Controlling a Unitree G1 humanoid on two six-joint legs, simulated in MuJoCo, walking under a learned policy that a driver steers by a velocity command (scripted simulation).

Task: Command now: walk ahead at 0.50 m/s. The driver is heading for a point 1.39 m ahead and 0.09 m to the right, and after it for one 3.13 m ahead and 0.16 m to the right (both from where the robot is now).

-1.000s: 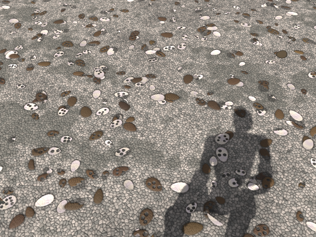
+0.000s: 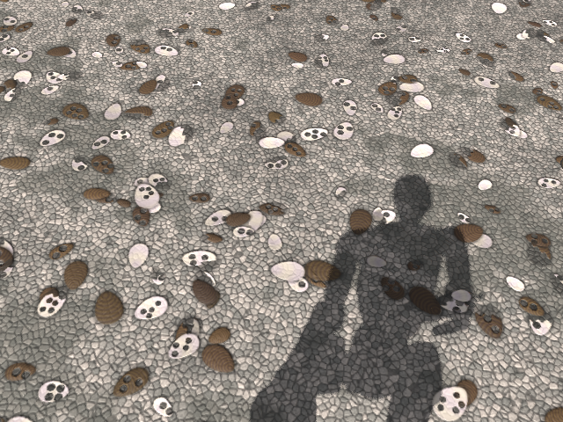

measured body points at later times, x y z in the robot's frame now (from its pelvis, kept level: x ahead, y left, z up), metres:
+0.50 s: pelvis +0.26 +0.01 +0.01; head +0.29 +0.01 +0.46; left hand +0.45 +0.22 -0.11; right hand +0.16 -0.22 -0.13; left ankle +0.11 +0.08 -0.72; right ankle +0.40 -0.09 -0.70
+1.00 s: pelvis +0.52 -0.01 +0.02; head +0.55 -0.01 +0.47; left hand +0.45 +0.23 -0.12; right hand +0.70 -0.23 -0.10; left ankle +0.69 +0.12 -0.68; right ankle +0.41 -0.08 -0.72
